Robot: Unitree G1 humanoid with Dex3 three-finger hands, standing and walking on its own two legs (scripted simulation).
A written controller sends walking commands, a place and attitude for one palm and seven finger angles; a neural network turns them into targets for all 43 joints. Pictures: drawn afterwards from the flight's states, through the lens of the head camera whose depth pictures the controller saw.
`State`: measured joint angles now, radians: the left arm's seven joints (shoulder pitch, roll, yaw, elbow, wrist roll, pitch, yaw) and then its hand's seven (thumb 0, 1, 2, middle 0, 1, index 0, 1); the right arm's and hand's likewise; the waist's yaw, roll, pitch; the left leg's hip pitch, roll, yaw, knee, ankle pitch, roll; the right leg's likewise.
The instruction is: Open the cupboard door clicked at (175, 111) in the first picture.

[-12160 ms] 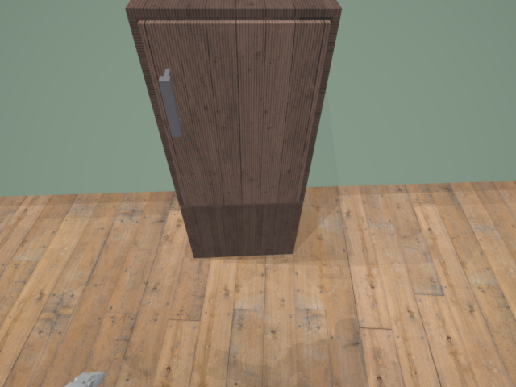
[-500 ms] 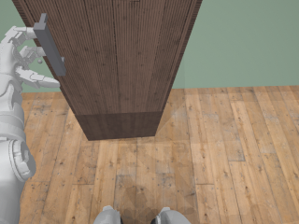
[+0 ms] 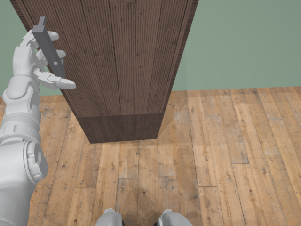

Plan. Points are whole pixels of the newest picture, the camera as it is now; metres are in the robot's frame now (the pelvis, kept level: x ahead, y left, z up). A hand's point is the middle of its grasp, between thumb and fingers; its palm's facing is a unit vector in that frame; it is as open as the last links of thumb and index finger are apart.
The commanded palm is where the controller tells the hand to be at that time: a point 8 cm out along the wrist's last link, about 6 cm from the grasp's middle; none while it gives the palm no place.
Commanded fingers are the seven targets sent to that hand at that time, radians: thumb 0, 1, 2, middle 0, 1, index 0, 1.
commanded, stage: slide the fingers in behind the handle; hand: left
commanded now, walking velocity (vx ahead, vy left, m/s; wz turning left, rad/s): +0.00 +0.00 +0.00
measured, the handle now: (52, 49) +0.57 +0.22 +0.10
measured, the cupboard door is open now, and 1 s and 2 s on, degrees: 0 1 17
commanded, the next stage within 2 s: close the thumb around the handle in 0.58 s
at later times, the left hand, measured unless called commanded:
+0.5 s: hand (57, 64) +0.50 +0.19 +0.11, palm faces +0.03 -1.00 -0.01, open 14.1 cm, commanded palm +0.48 +0.24 +0.10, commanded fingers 0.00 -0.50 0.30 -0.30 -1.20 -0.30 -1.20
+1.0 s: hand (58, 63) +0.51 +0.19 +0.10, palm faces +0.01 -1.00 +0.00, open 11.0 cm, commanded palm +0.49 +0.24 +0.10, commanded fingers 0.00 0.45 0.71 -0.37 -1.30 -0.37 -1.30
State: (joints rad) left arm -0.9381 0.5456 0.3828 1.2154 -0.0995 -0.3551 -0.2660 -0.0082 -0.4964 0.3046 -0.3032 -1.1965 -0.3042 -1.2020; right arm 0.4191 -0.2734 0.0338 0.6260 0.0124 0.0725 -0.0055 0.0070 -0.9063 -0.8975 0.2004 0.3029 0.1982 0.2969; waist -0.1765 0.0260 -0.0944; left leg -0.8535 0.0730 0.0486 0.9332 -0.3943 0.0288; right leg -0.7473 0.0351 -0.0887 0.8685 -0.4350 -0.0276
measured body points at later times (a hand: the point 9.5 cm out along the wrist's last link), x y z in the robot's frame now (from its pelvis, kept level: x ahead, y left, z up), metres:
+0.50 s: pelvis +0.00 +0.00 +0.00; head +0.10 +0.01 +0.44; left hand +0.49 +0.25 +0.11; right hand +0.00 -0.27 -0.11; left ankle +0.03 +0.10 -0.69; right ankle -0.01 -0.11 -0.69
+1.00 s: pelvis +0.00 +0.00 +0.00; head +0.11 +0.02 +0.44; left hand +0.51 +0.25 +0.11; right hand -0.01 -0.26 -0.11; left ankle +0.03 +0.10 -0.69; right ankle -0.01 -0.11 -0.69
